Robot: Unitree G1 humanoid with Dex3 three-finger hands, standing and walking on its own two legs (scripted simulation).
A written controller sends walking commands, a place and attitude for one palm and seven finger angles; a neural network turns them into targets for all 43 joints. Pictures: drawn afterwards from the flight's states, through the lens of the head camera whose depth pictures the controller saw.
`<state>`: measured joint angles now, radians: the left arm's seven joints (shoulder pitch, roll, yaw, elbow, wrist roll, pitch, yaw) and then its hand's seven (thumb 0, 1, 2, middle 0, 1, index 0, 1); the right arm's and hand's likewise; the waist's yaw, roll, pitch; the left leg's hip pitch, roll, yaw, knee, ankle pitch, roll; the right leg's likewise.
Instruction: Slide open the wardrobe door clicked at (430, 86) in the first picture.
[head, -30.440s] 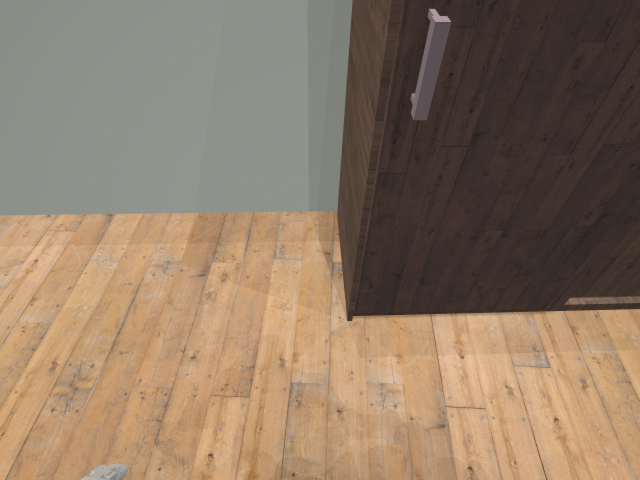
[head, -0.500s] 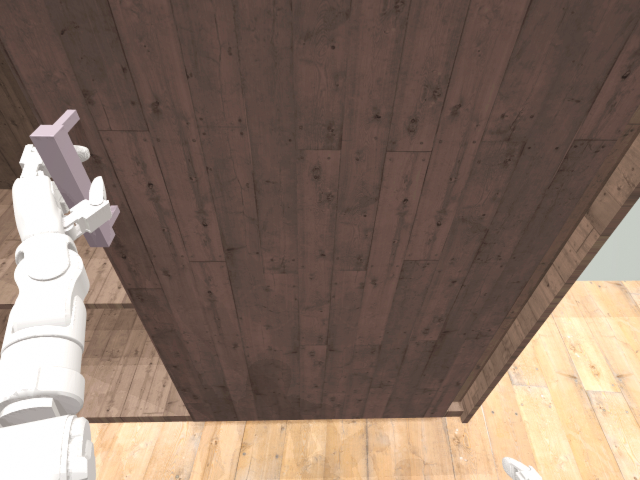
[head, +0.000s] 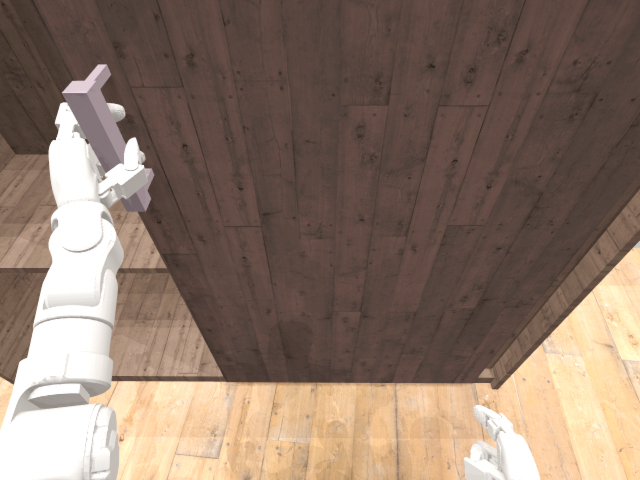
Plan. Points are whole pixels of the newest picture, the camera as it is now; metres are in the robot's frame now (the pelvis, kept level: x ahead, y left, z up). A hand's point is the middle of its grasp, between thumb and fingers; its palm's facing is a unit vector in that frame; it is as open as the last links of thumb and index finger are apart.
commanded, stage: stop walking and hold the door there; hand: left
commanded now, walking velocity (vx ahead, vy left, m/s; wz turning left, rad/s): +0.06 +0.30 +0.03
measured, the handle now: (120, 142) +0.44 +0.29 +0.19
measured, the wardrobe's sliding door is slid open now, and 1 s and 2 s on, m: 0.65 0.65 0.65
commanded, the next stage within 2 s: loosen the grip on the handle in 1.02 s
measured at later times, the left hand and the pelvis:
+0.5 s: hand (129, 170) +0.40 +0.26 +0.19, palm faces +0.22 -0.97 -0.09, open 6.3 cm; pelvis +0.01 +0.10 +0.00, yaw +4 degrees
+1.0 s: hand (128, 171) +0.39 +0.26 +0.19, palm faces +0.20 -0.98 -0.09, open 6.4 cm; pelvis +0.00 +0.10 +0.01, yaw +2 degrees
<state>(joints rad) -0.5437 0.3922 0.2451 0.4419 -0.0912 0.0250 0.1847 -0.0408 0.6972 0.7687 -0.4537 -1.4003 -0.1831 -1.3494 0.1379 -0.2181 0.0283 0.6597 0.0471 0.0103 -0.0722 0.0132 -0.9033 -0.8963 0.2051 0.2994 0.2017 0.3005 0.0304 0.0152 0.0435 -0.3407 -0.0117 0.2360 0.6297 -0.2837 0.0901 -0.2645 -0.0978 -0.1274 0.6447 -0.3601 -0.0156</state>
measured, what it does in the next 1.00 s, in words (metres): steps to the left: left foot, then right foot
